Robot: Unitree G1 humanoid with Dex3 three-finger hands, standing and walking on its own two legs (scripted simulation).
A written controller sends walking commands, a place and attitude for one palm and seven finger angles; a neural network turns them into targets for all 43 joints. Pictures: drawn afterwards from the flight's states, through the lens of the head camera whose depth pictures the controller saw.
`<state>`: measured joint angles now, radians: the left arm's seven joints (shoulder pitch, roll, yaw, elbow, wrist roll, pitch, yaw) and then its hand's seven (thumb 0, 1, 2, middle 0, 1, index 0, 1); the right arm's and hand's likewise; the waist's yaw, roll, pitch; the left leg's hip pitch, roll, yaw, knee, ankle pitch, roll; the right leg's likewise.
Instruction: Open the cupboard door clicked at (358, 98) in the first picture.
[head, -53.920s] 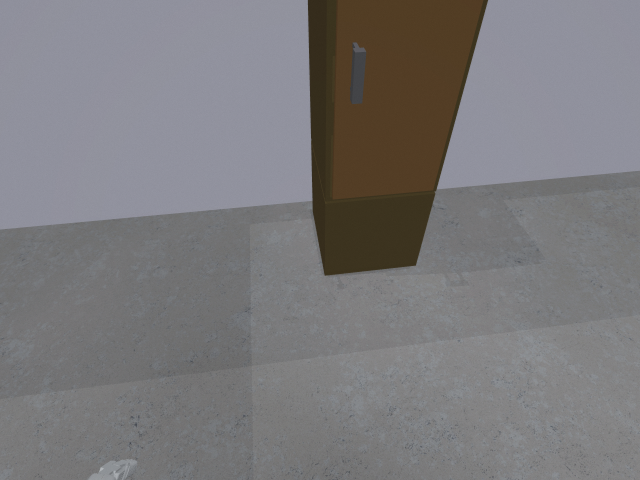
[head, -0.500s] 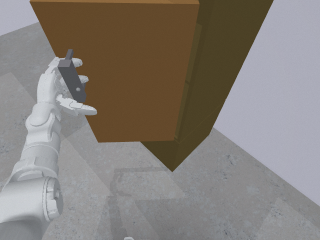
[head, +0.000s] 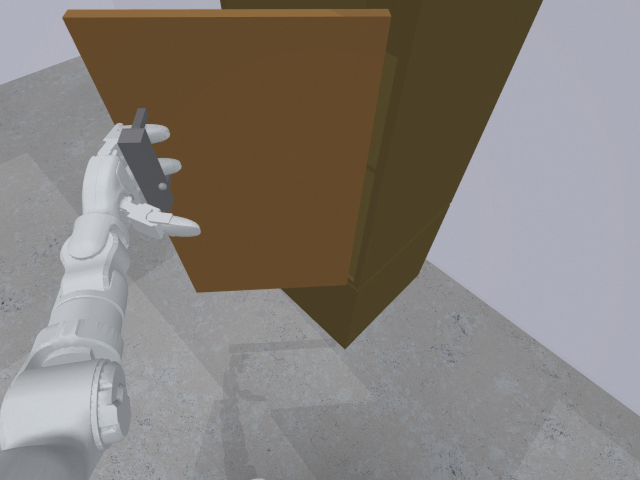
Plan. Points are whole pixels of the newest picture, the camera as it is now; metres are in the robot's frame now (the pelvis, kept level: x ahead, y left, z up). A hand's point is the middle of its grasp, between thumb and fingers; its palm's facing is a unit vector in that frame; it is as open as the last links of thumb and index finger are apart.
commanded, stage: slide the fingers in behind the handle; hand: left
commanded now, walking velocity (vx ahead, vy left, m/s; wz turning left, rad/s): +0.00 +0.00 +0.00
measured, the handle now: (152, 161) +0.50 +0.22 +0.10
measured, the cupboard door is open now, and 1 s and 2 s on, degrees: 49 50 93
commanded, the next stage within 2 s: close the thumb around the handle in 0.02 s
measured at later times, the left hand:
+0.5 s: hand (162, 185) +0.45 +0.19 +0.11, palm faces +0.03 -1.00 +0.00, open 9.9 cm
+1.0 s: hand (163, 185) +0.45 +0.19 +0.11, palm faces +0.05 -1.00 +0.00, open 5.9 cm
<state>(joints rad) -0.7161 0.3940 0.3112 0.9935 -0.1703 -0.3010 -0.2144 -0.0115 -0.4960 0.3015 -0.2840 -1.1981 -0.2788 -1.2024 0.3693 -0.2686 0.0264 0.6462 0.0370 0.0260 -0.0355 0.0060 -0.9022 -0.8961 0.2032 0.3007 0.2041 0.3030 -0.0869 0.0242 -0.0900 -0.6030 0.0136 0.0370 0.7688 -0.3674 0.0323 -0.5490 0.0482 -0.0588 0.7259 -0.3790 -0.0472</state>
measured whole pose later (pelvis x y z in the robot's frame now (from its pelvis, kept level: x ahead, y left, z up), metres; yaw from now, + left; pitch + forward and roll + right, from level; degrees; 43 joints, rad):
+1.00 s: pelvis +0.00 +0.01 +0.00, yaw +0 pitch +12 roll -2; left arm -0.73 0.38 0.31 1.00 -0.16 -0.31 -0.18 0.01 0.69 0.81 -0.38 -1.35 -0.37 -1.35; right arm 0.37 -0.26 0.02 0.65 0.03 0.02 -0.03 0.01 -0.90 -0.90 0.20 0.30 0.20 0.30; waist -0.09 0.03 -0.10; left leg -0.62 0.01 0.04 0.78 -0.37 0.04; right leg -0.57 0.04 -0.05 0.74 -0.38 -0.04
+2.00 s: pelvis +0.01 -0.03 +0.01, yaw +2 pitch +1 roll +1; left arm 0.27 -0.06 -0.26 -0.22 0.04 0.05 0.51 0.01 0.63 0.69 -0.30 -1.31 -0.32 -1.33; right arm 0.20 -0.20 0.02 0.56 -0.04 0.10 0.01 0.01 -0.90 -0.90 0.20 0.30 0.20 0.30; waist -0.01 0.05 -0.07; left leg -0.33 0.01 -0.01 0.66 -0.35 -0.01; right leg -0.29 0.05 -0.09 0.66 -0.40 -0.09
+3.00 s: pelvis -0.02 -0.01 +0.00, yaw +3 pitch +0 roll -1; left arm 0.11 -0.05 -0.33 -0.13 0.05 0.08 0.57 -0.01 -0.49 0.30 -0.22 -0.59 -0.21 -0.59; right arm 0.14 -0.18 0.03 0.59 -0.04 0.04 0.03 0.01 -0.90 -0.90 0.20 0.30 0.20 0.30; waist 0.02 0.06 -0.05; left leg -0.41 -0.01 -0.02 0.76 -0.35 0.01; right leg -0.35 0.03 -0.11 0.73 -0.39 -0.06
